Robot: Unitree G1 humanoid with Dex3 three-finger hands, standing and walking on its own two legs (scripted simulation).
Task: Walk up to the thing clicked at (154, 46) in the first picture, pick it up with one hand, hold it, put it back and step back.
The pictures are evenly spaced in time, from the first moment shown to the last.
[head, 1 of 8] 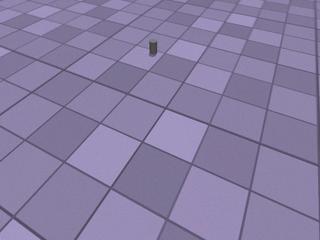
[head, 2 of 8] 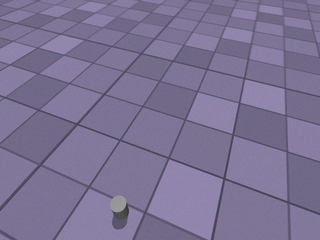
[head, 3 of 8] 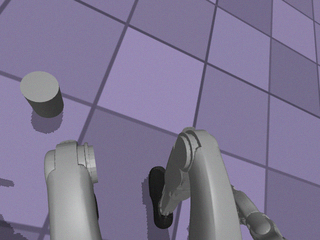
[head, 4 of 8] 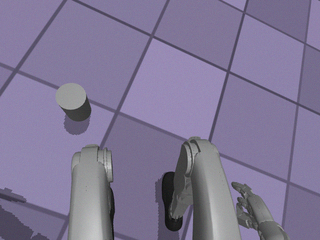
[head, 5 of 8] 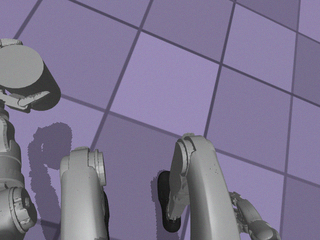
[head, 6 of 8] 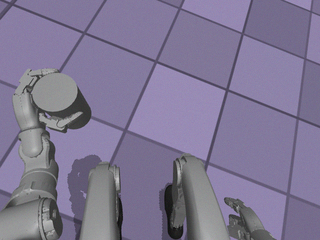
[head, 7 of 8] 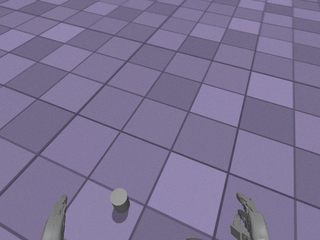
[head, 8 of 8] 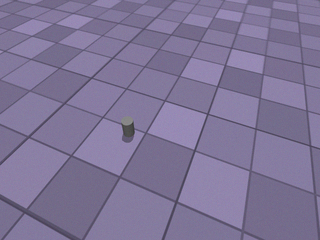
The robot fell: no
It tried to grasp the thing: yes
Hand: left
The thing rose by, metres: 0.69
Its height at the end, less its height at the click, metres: +0.00
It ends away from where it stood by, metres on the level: 0.01
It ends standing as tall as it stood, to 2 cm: yes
